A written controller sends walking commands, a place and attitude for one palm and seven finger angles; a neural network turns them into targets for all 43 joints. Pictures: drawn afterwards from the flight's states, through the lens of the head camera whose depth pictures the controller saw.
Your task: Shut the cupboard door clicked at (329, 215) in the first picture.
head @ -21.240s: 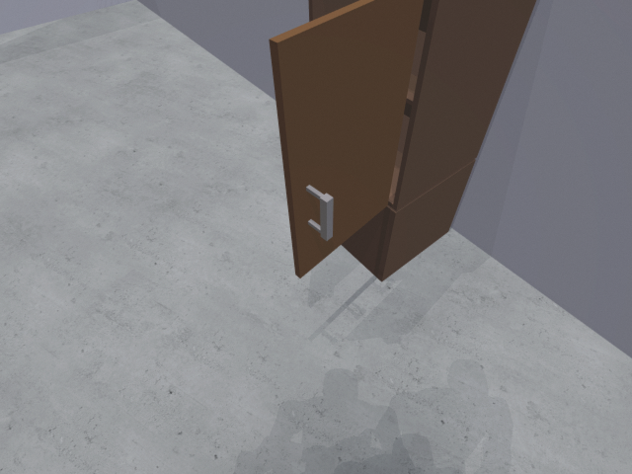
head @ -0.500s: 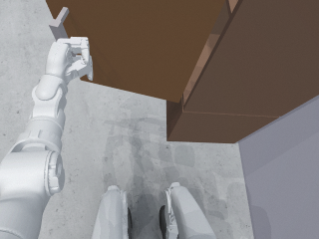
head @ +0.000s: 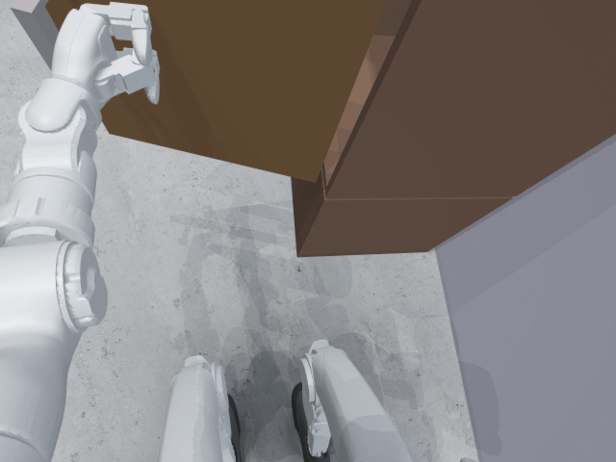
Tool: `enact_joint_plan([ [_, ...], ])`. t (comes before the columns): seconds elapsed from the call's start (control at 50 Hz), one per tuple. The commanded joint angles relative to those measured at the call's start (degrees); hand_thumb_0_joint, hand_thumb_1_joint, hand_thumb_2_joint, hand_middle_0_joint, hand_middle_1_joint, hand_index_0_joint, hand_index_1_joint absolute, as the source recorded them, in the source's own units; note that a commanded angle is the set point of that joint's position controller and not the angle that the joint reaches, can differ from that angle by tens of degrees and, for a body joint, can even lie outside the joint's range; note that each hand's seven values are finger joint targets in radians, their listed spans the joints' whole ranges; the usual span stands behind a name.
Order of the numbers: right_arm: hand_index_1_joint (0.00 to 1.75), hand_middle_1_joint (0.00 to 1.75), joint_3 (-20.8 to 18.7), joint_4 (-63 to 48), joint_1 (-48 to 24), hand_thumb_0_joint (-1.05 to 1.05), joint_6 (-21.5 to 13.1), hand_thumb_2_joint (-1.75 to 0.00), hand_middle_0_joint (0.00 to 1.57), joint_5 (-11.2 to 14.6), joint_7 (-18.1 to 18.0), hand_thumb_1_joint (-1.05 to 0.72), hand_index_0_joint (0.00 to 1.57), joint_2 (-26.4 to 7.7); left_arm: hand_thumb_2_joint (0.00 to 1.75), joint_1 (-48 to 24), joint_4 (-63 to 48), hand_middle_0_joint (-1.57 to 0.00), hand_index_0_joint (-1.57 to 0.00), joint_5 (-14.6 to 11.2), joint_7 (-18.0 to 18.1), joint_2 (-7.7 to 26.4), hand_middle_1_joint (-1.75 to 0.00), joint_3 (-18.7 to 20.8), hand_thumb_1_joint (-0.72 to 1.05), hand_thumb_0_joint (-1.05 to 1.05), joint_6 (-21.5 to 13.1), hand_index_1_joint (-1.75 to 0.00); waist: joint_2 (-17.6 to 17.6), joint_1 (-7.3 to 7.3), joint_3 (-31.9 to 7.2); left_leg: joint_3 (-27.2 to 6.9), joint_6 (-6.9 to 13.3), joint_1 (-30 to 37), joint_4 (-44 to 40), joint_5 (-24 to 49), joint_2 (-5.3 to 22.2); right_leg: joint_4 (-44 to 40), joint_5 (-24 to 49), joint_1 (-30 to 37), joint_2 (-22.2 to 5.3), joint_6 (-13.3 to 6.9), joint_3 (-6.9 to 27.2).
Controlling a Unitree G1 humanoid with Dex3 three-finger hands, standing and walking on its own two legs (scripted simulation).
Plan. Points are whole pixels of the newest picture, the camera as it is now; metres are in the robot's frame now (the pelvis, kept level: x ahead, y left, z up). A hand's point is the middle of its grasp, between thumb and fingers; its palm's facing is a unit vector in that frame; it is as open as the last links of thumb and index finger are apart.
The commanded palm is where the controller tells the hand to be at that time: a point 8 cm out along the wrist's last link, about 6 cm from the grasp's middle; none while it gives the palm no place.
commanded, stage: push the door shut along its arc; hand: left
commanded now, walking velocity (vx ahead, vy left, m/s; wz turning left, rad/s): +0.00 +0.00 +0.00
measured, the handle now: (64, 40) +0.61 +0.20 +0.07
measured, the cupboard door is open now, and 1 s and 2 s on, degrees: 75 65 65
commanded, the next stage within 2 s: pull the fist back off the door in 0.42 s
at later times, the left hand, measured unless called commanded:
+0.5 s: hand (160, 52) +0.58 +0.10 +0.07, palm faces -0.38 -0.92 -0.05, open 3.4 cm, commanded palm +0.62 +0.09 +0.06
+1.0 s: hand (181, 53) +0.58 +0.08 +0.07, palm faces +0.06 -1.00 -0.01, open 3.1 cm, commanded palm +0.54 +0.11 +0.06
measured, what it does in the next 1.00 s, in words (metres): stands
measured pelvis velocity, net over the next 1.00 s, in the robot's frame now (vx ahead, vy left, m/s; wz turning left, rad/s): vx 0.01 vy -0.01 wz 0.00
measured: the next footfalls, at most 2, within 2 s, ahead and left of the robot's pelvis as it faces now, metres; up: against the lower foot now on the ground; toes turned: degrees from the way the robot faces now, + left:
none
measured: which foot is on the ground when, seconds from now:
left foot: down 0.00-1.00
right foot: down 0.00-1.00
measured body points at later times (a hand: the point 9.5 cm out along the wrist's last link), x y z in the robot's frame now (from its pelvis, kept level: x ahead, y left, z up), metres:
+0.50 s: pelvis -0.01 -0.01 -0.02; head +0.20 +0.04 +0.38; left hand +0.60 +0.15 +0.08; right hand -0.02 -0.28 -0.11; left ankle +0.05 +0.09 -0.56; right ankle +0.04 -0.11 -0.56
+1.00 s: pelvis +0.01 -0.01 +0.02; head +0.19 +0.00 +0.43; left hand +0.57 +0.13 +0.07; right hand -0.05 -0.24 -0.09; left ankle +0.05 +0.09 -0.56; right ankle +0.04 -0.11 -0.56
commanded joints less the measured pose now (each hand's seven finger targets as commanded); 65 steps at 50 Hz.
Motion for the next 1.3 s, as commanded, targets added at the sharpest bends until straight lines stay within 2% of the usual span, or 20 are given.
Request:
enact_joint_plan([
  [0.0,0.30,0.30,-4.00,-1.82,12.32,0.00,-0.45,-0.90,0.20,0.11,-0.75,-0.90,0.20,-11.61,0.90,-28.44,-10.46,-1.30,-1.30,-0.23,-0.65,11.81,-1.50,1.55,0.90,0.00,-1.72,-1.50,8.46,-1.98,-33.01,-6.01,0.45,30.60,-6.76,19.79,-0.34,-10.58,13.48,9.77,0.81,-0.63,4.02],
  [0.02,0.30,0.30,-4.08,-1.58,12.55,0.00,-0.52,-0.90,0.20,0.12,-0.86,-0.90,0.20,-11.68,0.90,-29.47,-10.48,-1.30,-1.30,-0.28,-0.99,11.89,-1.50,1.29,0.90,0.00,-1.47,-1.50,7.56,-2.60,-33.08,-5.91,0.63,30.16,-6.39,19.67,-0.34,-10.71,13.67,9.89,0.87,-0.54,4.17],
  [0.08,0.30,0.30,-4.40,-1.16,12.76,0.00,-0.95,-0.90,0.20,0.00,-1.02,-0.90,0.20,-11.70,0.90,-32.17,-13.23,-1.30,-1.30,-0.66,-2.27,9.76,-1.50,-0.77,0.90,0.00,-1.16,-1.50,11.21,-2.70,-36.41,-6.51,0.39,34.57,-5.99,22.31,-0.31,-10.16,14.90,7.87,0.91,-0.75,3.75],
  [0.14,0.30,0.30,-4.42,-0.13,13.37,0.00,-1.51,-0.90,0.20,0.02,-1.36,-0.90,0.20,-11.64,0.90,-35.60,-12.23,-1.30,-1.30,-1.12,-2.95,7.36,-1.50,-2.84,0.90,0.00,0.02,-1.50,9.88,-4.41,-34.97,-6.77,0.75,34.42,-5.54,21.79,-0.31,-10.39,14.60,6.41,1.17,-0.68,3.56],
  [0.3,0.30,0.30,-3.67,1.92,13.75,0.00,-3.44,-0.90,0.20,-0.51,-2.36,-0.90,0.20,-11.99,0.90,-42.70,-9.78,-1.30,-1.30,-0.91,-3.60,9.34,-1.50,-3.13,0.90,0.00,2.41,-1.50,12.01,-5.97,-34.32,-6.26,0.91,31.58,-3.71,19.18,-0.55,-10.11,12.44,5.02,1.50,-0.96,3.54],
  [0.36,0.30,0.30,-3.77,2.70,13.72,0.00,-4.39,-0.90,0.20,-0.76,-2.46,-0.90,0.20,-12.22,0.90,-44.72,-10.40,-1.30,-1.30,-0.90,-4.21,7.84,-1.50,-4.43,0.90,0.00,2.71,-1.50,15.19,-6.36,-35.65,-7.07,0.66,35.13,-3.52,20.79,-0.31,-9.16,12.79,1.81,1.64,-1.18,2.69],
  [0.5,0.30,0.30,-3.56,3.79,14.07,0.00,-5.85,-0.90,0.20,-1.05,-2.65,-0.90,0.20,-12.58,0.90,-48.73,-9.27,-1.30,-1.30,0.03,-4.10,7.20,-1.50,-5.55,0.90,0.00,4.38,-1.50,15.65,-7.83,-34.38,-7.65,0.72,34.85,-3.08,18.32,-0.04,-8.48,11.08,-1.43,1.82,-1.11,1.88],
  [0.52,0.30,0.30,-2.57,0.88,18.06,0.00,-5.70,-0.90,0.20,-2.19,-2.02,-0.90,0.20,-11.57,0.90,-46.69,-8.53,-1.30,-1.30,-3.53,7.22,9.59,-1.50,5.64,0.90,0.00,5.09,-1.50,14.56,-5.15,-33.86,-9.02,0.09,32.35,-5.19,15.39,0.83,-8.59,10.55,-0.63,1.26,-0.84,1.82],
  [0.58,0.30,0.30,-3.31,0.92,17.97,0.00,-4.87,-0.90,0.20,-4.01,0.74,-0.90,0.20,-10.73,0.90,-44.02,-8.48,-1.30,-1.30,-1.00,21.55,3.67,-1.50,5.11,0.90,0.00,3.75,-1.50,13.22,-4.91,-33.89,-10.29,-0.88,32.28,-7.11,13.26,1.16,-8.25,9.36,-0.83,0.69,0.00,1.70],
  [0.6,0.30,0.30,-3.54,0.75,18.31,0.00,-4.56,-0.90,0.20,-4.84,1.57,-0.90,0.20,-10.53,0.90,-43.77,-10.21,-1.30,-1.30,0.47,25.88,3.78,-1.50,5.91,0.90,0.00,2.13,-1.50,14.42,-4.03,-34.67,-10.29,-1.24,32.27,-7.56,13.21,1.11,-8.11,9.28,-0.24,0.52,0.07,1.67],
  [0.62,0.30,0.30,-3.82,0.82,18.22,0.00,-4.39,-0.90,0.20,-5.54,2.51,-0.90,0.20,-10.16,0.90,-43.41,-11.21,-1.30,-1.30,3.11,30.21,2.90,-1.50,5.27,0.90,0.00,0.18,-1.50,15.00,-3.95,-34.94,-10.01,-1.37,32.48,-7.56,13.11,1.08,-8.28,9.14,-0.50,0.48,0.23,1.88],
  [0.66,0.30,0.30,-4.67,1.34,18.99,0.00,-3.40,-0.90,0.20,-6.15,4.23,-0.90,0.20,-10.40,0.90,-42.38,-12.11,-1.30,-1.30,9.39,33.37,3.95,-1.50,2.44,0.90,0.00,-3.44,-1.50,16.35,-4.22,-38.15,-9.85,-1.64,35.29,-7.46,16.71,1.01,-8.05,10.35,0.51,0.46,0.11,1.75],
  [0.68,0.30,0.30,-4.96,1.34,18.84,0.00,-2.80,-0.90,0.20,-6.01,4.86,-0.90,0.20,-10.41,0.90,-42.13,-12.38,-1.30,-1.30,11.22,33.33,2.99,-1.50,0.53,0.90,0.00,-4.50,-1.50,17.28,-4.52,-38.65,-9.31,-1.72,35.96,-7.66,16.68,0.81,-8.61,10.59,1.39,0.40,-0.06,1.96],
  [0.72,0.30,0.30,-5.28,1.50,19.01,0.00,-1.64,-0.90,0.20,-5.31,5.23,-0.90,0.20,-10.59,0.90,-40.86,-11.59,-1.30,-1.30,11.28,31.69,2.69,-1.50,-0.41,0.90,0.00,-4.93,-1.50,15.69,-4.77,-39.18,-8.71,-1.51,35.76,-8.41,16.26,0.50,-9.98,11.26,5.08,0.54,-0.21,2.36],
  [0.84,0.30,0.30,-4.87,-0.06,18.28,0.00,-0.49,-0.90,0.20,-3.59,4.27,-0.90,0.20,-10.06,0.90,-31.77,-13.47,-1.30,-1.30,3.58,26.58,4.23,-1.50,4.83,0.90,0.00,-4.92,-1.50,10.03,-1.18,-39.46,-6.11,-0.93,31.96,-11.07,17.42,-0.21,-13.46,14.60,17.37,0.84,0.11,4.19],
  [0.92,0.30,0.30,-5.21,0.04,17.21,0.00,0.15,-0.90,0.20,-3.48,4.45,-0.90,0.20,-9.00,0.90,-22.54,-11.30,-1.30,-1.30,3.18,27.46,1.62,-1.50,5.06,0.90,0.00,-7.64,-1.50,3.93,-0.53,-33.30,-4.08,-0.63,26.57,-11.26,17.26,-0.55,-15.17,17.25,22.04,0.51,0.66,5.50],
  [1.0,0.30,0.30,-6.00,0.04,15.85,0.00,0.76,-0.90,0.20,-3.32,4.66,-0.90,0.20,-8.43,0.90,-17.26,-11.14,-1.30,-1.30,3.12,27.44,-2.57,-1.50,2.69,0.90,0.00,-10.68,-1.50,1.49,0.05,-30.69,-2.69,-0.65,24.95,-11.66,17.18,-1.18,-15.93,20.07,24.99,0.05,0.81,6.48],
  [1.1,0.30,0.30,-6.95,-0.32,13.64,0.00,1.66,-0.90,0.20,-2.92,4.54,-0.90,0.20,-8.34,0.90,-13.74,-15.15,-1.30,-1.30,1.76,26.66,-5.76,-1.50,0.71,0.90,0.00,-13.52,-1.50,2.74,1.39,-32.49,-2.04,-0.86,29.03,-12.23,19.75,-1.80,-15.69,23.60,26.04,-0.29,0.83,6.44],
  [1.16,0.30,0.30,-7.81,-0.61,11.81,0.00,2.23,-0.90,0.20,-2.53,4.68,-0.90,0.20,-8.08,0.90,-11.23,-20.75,-1.30,-1.30,1.12,26.59,-10.93,-1.50,-3.30,0.90,0.00,-15.25,-1.50,6.51,2.16,-36.30,-2.36,-1.29,36.86,-12.68,24.30,-1.95,-15.09,26.42,24.23,-0.50,0.67,5.47],
  [1.28,0.30,0.30,-8.36,-0.61,8.72,0.00,3.59,-0.90,0.20,-2.05,4.21,-0.90,0.20,-8.07,0.90,-7.21,-22.61,-1.30,-1.30,0.78,28.39,-15.45,-1.50,-6.57,0.90,0.00,-15.83,-1.50,2.55,2.17,-32.76,-2.53,-1.28,38.13,-13.56,23.39,-2.03,-15.78,25.64,23.42,-0.68,0.94,4.91],
])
